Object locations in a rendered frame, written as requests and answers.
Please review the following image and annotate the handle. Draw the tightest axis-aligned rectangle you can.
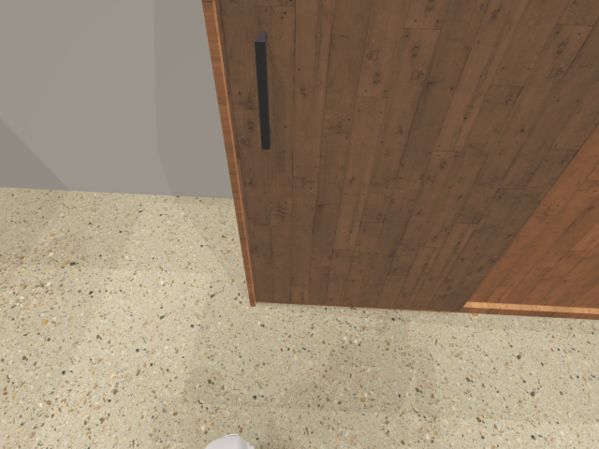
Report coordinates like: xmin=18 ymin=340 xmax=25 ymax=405
xmin=255 ymin=31 xmax=270 ymax=150

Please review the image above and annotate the wardrobe door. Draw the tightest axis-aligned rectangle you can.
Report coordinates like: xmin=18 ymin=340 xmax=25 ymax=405
xmin=214 ymin=0 xmax=599 ymax=311
xmin=468 ymin=125 xmax=599 ymax=309

